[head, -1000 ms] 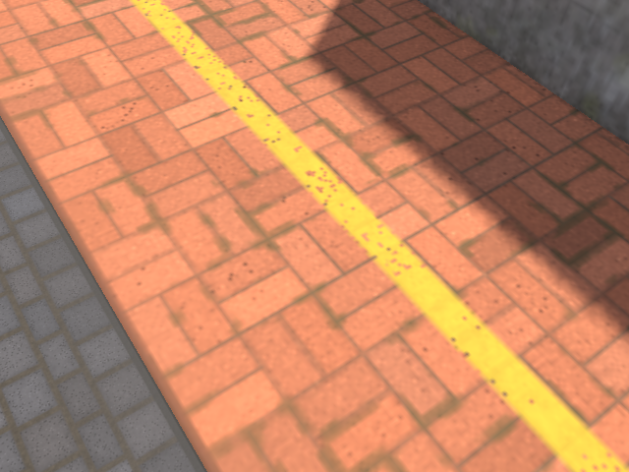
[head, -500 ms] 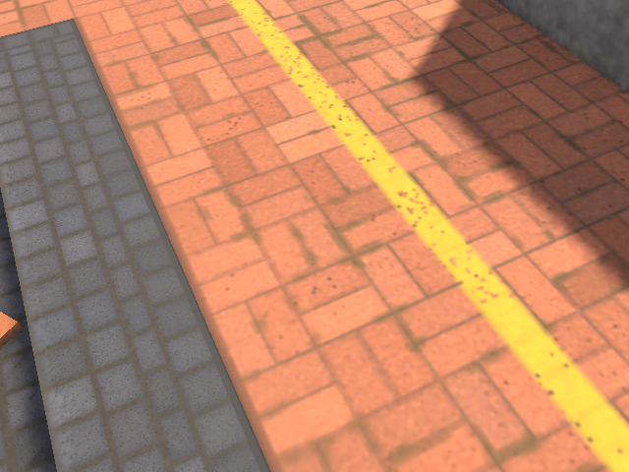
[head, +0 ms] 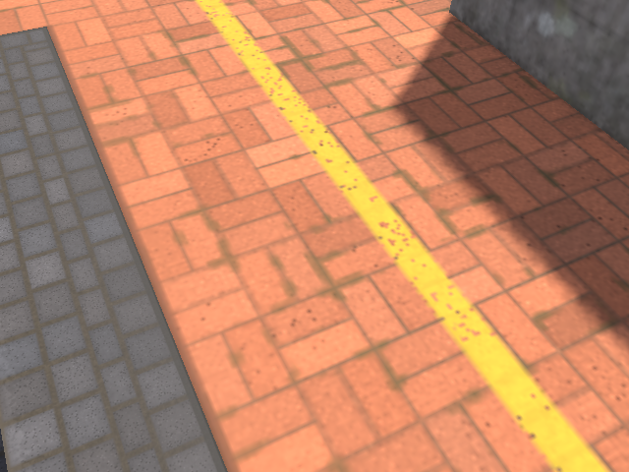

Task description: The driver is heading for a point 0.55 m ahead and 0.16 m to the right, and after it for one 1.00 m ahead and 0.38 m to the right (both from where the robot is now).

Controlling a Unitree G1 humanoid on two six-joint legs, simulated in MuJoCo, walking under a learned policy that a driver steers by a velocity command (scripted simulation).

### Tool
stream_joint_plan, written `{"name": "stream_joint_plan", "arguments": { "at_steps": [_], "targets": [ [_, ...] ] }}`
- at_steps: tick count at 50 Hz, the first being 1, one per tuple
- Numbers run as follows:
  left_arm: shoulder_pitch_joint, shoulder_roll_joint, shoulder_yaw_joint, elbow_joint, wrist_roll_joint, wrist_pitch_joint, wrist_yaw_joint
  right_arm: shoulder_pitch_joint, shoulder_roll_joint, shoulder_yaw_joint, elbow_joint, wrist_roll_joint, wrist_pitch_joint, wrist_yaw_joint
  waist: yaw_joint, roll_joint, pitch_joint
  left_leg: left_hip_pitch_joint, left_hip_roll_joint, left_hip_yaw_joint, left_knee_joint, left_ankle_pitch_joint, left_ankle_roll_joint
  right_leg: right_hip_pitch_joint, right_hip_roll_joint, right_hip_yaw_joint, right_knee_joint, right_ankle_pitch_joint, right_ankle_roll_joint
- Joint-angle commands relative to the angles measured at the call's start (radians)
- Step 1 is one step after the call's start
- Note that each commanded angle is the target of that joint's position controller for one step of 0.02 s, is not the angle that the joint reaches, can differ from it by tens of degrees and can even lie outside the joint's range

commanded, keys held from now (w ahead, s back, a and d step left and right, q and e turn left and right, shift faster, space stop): w+e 0.62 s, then e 0.12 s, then no key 0.26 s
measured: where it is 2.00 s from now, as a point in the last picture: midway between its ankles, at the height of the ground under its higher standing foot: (391, 458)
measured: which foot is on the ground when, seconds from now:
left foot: down 0.00-0.40, up 0.42-0.84, down 0.86-1.00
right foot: up 0.00-0.36, down 0.38-0.88, up 0.90-1.00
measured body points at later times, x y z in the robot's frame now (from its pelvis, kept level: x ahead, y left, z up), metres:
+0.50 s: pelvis +0.25 -0.08 -0.01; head +0.29 -0.09 +0.44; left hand +0.47 +0.14 -0.11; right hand +0.26 -0.37 -0.13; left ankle +0.12 +0.09 -0.62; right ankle +0.32 -0.16 -0.73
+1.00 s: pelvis +0.49 -0.11 -0.01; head +0.53 -0.13 +0.44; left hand +0.71 +0.10 -0.12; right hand +0.57 -0.42 -0.08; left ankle +0.63 -0.07 -0.73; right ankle +0.36 -0.19 -0.65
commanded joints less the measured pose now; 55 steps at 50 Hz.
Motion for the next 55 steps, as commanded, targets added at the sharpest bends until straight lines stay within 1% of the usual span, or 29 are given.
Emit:
{"name": "stream_joint_plan", "arguments": {
  "at_steps": [1, 4, 10, 14, 17, 19, 20, 21, 22, 23, 24, 25, 26, 28, 31, 34, 38, 41, 42, 43, 44, 45, 46, 47, 48, 50, 51, 53, 55],
  "targets": [
    [-0.145, 0.087, 0.019, -0.11, -0.004, -0.048, -0.017, 0.064, -0.132, -0.029, -0.051, -0.001, -0.018, -0.003, -0.028, 0.073, 0.043, 0.381, 0.341, -0.48, -0.328, 0.082, 0.182, -0.545, -0.086, 0.056, 0.169, 0.112, -0.034],
    [-0.161, 0.054, 0.015, -0.099, 0.0, -0.027, -0.04, 0.067, -0.095, -0.015, -0.038, -0.007, -0.007, -0.007, -0.029, 0.11, 0.052, 0.312, 0.266, -0.252, -0.38, 0.288, 0.125, -0.471, -0.103, 0.015, 0.065, 0.244, 0.001],
    [-0.302, 0.015, -0.008, -0.172, 0.009, -0.016, -0.049, 0.078, -0.154, -0.03, -0.004, -0.008, -0.006, -0.023, -0.064, 0.114, 0.1, 0.198, 0.244, -0.026, -0.437, 0.342, 0.102, -0.373, -0.063, -0.037, -0.251, 0.472, 0.051],
    [-0.365, 0.033, -0.007, -0.218, 0.006, -0.018, -0.066, 0.08, -0.164, -0.034, 0.027, 0.006, -0.002, -0.024, -0.061, 0.112, 0.138, 0.247, 0.288, 0.038, -0.42, 0.421, 0.085, -0.333, -0.045, -0.065, -0.359, 0.471, 0.01],
    [-0.298, 0.083, 0.02, -0.228, 0.01, -0.018, -0.077, 0.044, -0.202, -0.045, 0.02, 0.006, 0.016, -0.036, 0.004, 0.158, 0.05, 0.329, 0.298, 0.102, -0.229, 0.952, 0.043, -0.192, 0.033, -0.137, -0.367, 0.359, -0.053],
    [-0.016, 0.17, 0.073, -0.166, 0.006, -0.006, -0.063, 0.024, -0.216, -0.045, 0.006, 0.003, 0.033, -0.05, 0.151, 0.146, -0.113, 0.211, 0.254, 0.15, 0.155, 1.097, -0.012, 0.197, 0.097, -0.142, -0.408, 0.368, -0.115],
    [0.146, 0.254, 0.099, -0.144, 0.011, 0.008, -0.038, 0.036, -0.186, -0.028, -0.025, -0.016, 0.024, -0.055, 0.192, 0.0, -0.226, -0.063, 0.2, 0.147, 0.493, 0.666, -0.053, 0.518, -0.081, 0.142, -0.412, 0.331, -0.178],
    [0.111, 0.3, 0.099, -0.172, 0.006, 0.004, -0.037, 0.113, -0.051, 0.015, -0.065, -0.017, -0.008, -0.037, 0.079, -0.238, -0.37, -0.444, -0.03, 0.011, 0.877, -0.201, -0.119, 0.783, -0.337, 0.78, -0.596, 0.083, -0.388],
    [0.119, 0.23, 0.083, -0.174, 0.015, 0.004, -0.034, 0.015, -0.153, -0.004, -0.078, 0.017, -0.048, -0.02, 0.149, -0.116, -0.379, -0.547, 0.019, -0.168, 0.944, -0.169, -0.085, 0.774, -0.319, 0.818, -0.698, -0.017, -0.347],
    [0.088, 0.181, 0.073, -0.173, 0.019, 0.0, -0.029, -0.065, -0.172, -0.006, -0.104, 0.047, -0.062, -0.014, 0.139, -0.07, -0.237, -0.586, 0.064, -0.141, 0.912, -0.097, -0.064, 0.651, -0.286, 0.651, -0.701, 0.027, -0.3],
    [0.021, 0.159, 0.065, -0.187, 0.018, -0.007, -0.03, -0.1, -0.166, -0.002, -0.112, 0.031, -0.07, -0.022, 0.085, 0.041, -0.126, -0.551, 0.111, -0.129, 0.813, -0.024, -0.056, 0.46, -0.238, 0.53, -0.714, 0.145, -0.269],
    [-0.038, 0.13, 0.057, -0.204, 0.024, -0.013, -0.028, -0.113, -0.176, -0.011, -0.112, 0.003, -0.066, -0.031, 0.044, 0.056, -0.085, -0.481, 0.145, -0.124, 0.727, 0.015, -0.059, 0.323, -0.198, 0.447, -0.724, 0.246, -0.247],
    [-0.073, 0.121, 0.052, -0.222, 0.035, -0.015, -0.026, -0.091, -0.174, -0.016, -0.113, -0.007, -0.052, -0.033, 0.005, 0.037, -0.05, -0.424, 0.161, -0.126, 0.702, 0.034, -0.063, 0.218, -0.169, 0.406, -0.753, 0.306, -0.25],
    [-0.08, 0.121, 0.056, -0.23, 0.028, -0.02, -0.022, -0.068, -0.157, -0.015, -0.119, -0.015, -0.028, -0.034, -0.022, 0.004, -0.028, -0.389, 0.174, -0.11, 0.63, 0.041, -0.088, 0.112, -0.146, 0.354, -0.78, 0.39, -0.267],
    [-0.031, 0.148, 0.062, -0.216, 0.021, -0.023, -0.007, -0.162, -0.128, -0.005, -0.156, -0.03, -0.013, -0.04, 0.0, 0.011, 0.01, -0.412, 0.161, -0.075, 0.462, 0.171, -0.123, 0.031, -0.101, 0.267, -0.788, 0.473, -0.245],
    [0.021, 0.165, 0.069, -0.195, 0.014, 0.0, 0.009, -0.285, -0.092, 0.01, -0.186, -0.033, -0.021, -0.037, 0.045, -0.014, 0.011, -0.332, 0.088, -0.048, 0.197, 0.354, -0.13, 0.009, -0.027, 0.179, -0.699, 0.686, -0.17],
    [0.094, 0.164, 0.072, -0.176, 0.002, 0.038, 0.029, -0.374, -0.108, 0.006, -0.205, -0.007, -0.024, -0.014, 0.086, -0.053, -0.044, -0.272, 0.013, -0.058, 0.014, 0.424, -0.123, 0.118, -0.045, 0.256, -0.596, 0.651, -0.125],
    [0.086, 0.14, 0.067, -0.187, 0.017, 0.052, 0.04, -0.338, -0.142, -0.01, -0.195, -0.016, -0.033, 0.0, 0.065, -0.08, -0.074, -0.241, 0.013, -0.085, -0.069, 0.371, -0.076, 0.251, -0.084, 0.337, -0.463, 0.677, -0.099],
    [0.055, 0.128, 0.062, -0.199, 0.018, 0.052, 0.04, -0.285, -0.146, -0.015, -0.181, -0.024, -0.04, -0.001, 0.028, -0.083, -0.093, -0.161, 0.022, -0.071, -0.138, 0.431, -0.048, 0.257, -0.06, 0.327, -0.392, 0.715, -0.077],
    [0.047, 0.093, 0.049, -0.219, 0.027, 0.046, 0.036, -0.221, -0.175, -0.019, -0.179, -0.042, -0.049, -0.006, -0.003, -0.053, -0.171, 0.024, 0.107, -0.11, -0.148, 0.649, 0.003, 0.207, -0.014, 0.295, -0.256, 0.663, -0.04],
    [0.141, 0.041, 0.031, -0.226, 0.048, 0.036, 0.031, -0.16, -0.226, -0.023, -0.186, -0.065, -0.045, -0.014, 0.021, 0.147, -0.297, 0.335, 0.337, -0.32, -0.037, 1.118, 0.131, -0.004, 0.084, 0.223, 0.016, 0.174, 0.017],
    [0.272, 0.077, 0.023, -0.205, 0.027, 0.032, 0.022, -0.102, -0.195, -0.024, -0.145, -0.04, -0.025, -0.01, 0.036, 0.361, -0.429, 0.513, 0.519, -0.61, -0.041, 1.047, 0.311, -0.19, 0.142, 0.172, 0.237, -0.282, 0.069],
    [0.261, 0.165, 0.043, -0.18, 0.021, 0.042, 0.019, -0.124, -0.154, -0.015, -0.165, -0.01, -0.007, -0.008, 0.014, 0.211, -0.395, 0.435, 0.484, -0.636, -0.092, 0.737, 0.29, -0.235, 0.08, 0.194, 0.334, -0.236, 0.094],
    [0.141, 0.185, 0.052, -0.199, 0.012, 0.062, 0.023, -0.168, -0.122, -0.003, -0.176, -0.009, 0.009, -0.011, -0.008, 0.124, -0.273, 0.338, 0.415, -0.529, -0.115, 0.562, 0.234, -0.276, 0.059, 0.152, 0.38, -0.162, 0.119],
    [0.082, 0.168, 0.051, -0.21, 0.014, 0.083, 0.03, -0.218, -0.1, 0.011, -0.176, -0.018, 0.021, -0.01, 0.004, 0.073, -0.181, 0.202, 0.361, -0.448, -0.154, 0.46, 0.202, -0.276, 0.036, 0.129, 0.34, -0.117, 0.129],
    [0.071, 0.107, 0.04, -0.219, 0.023, 0.109, 0.034, -0.299, -0.093, 0.019, -0.164, -0.028, 0.035, -0.003, 0.058, 0.113, -0.066, -0.038, 0.259, -0.307, -0.222, 0.358, 0.145, -0.152, -0.01, 0.086, 0.134, -0.064, 0.132],
    [0.092, 0.07, 0.03, -0.209, 0.027, 0.11, 0.035, -0.316, -0.101, 0.014, -0.159, -0.032, 0.038, 0.001, 0.069, 0.149, -0.055, -0.104, 0.214, -0.239, -0.238, 0.382, 0.133, -0.073, -0.005, 0.04, 0.028, -0.045, 0.136],
    [0.092, 0.035, 0.017, -0.202, 0.039, 0.099, 0.034, -0.305, -0.113, 0.007, -0.143, -0.029, 0.043, 0.001, 0.055, 0.187, -0.093, -0.094, 0.202, -0.194, -0.228, 0.459, 0.15, 0.018, -0.007, 0.007, -0.133, -0.016, 0.135],
    [0.08, 0.048, 0.02, -0.198, 0.038, 0.094, 0.03, -0.281, -0.121, 0.004, -0.128, -0.017, 0.05, -0.002, 0.042, 0.186, -0.136, -0.057, 0.225, -0.209, -0.212, 0.394, 0.164, 0.08, -0.01, 0.003, -0.258, 0.098, 0.123]
  ]
}}
Next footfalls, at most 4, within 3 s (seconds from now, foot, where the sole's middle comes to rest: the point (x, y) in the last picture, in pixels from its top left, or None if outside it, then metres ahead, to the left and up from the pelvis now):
0.38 right None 0.36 -0.17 -0.77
0.86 left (349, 407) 0.67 -0.09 -0.77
1.18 right None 0.51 -0.29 -0.77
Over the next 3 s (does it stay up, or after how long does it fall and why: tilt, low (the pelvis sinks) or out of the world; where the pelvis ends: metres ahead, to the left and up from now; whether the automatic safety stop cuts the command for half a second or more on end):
stays up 0.54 -0.19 0.01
